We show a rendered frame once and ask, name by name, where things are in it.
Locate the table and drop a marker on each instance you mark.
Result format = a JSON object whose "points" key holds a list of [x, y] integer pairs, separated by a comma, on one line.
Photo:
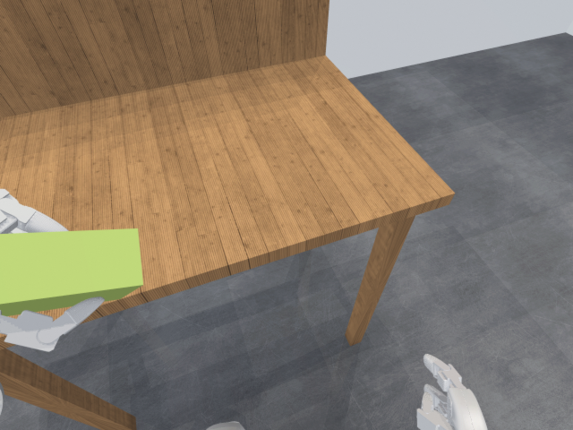
{"points": [[218, 128]]}

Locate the robot right hand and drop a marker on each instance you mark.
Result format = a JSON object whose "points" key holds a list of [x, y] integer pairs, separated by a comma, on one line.
{"points": [[459, 410]]}

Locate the sponge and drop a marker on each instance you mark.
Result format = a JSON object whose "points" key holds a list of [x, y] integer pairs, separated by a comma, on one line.
{"points": [[50, 270]]}

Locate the robot left hand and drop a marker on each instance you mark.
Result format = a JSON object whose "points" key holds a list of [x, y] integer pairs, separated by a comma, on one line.
{"points": [[31, 329]]}

